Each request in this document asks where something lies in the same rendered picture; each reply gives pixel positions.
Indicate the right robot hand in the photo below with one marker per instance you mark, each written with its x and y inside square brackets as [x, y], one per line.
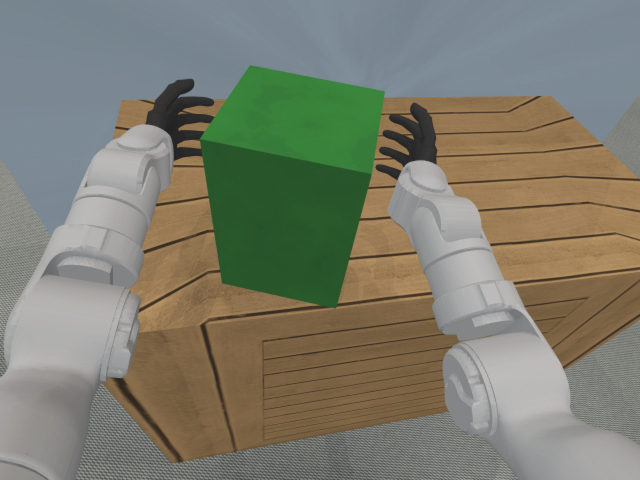
[421, 148]

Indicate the carton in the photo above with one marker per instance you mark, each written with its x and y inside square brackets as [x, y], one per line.
[288, 161]

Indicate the left robot forearm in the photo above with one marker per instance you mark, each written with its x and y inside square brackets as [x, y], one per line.
[102, 237]

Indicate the left robot hand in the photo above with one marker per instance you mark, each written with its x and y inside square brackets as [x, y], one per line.
[165, 116]

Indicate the right robot forearm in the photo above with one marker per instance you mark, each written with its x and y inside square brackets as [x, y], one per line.
[472, 299]

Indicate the left robot upper arm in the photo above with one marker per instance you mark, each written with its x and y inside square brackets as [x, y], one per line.
[72, 334]

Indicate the pedestal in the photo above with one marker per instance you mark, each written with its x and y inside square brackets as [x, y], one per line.
[219, 369]

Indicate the right robot upper arm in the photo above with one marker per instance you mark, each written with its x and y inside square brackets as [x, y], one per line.
[510, 390]

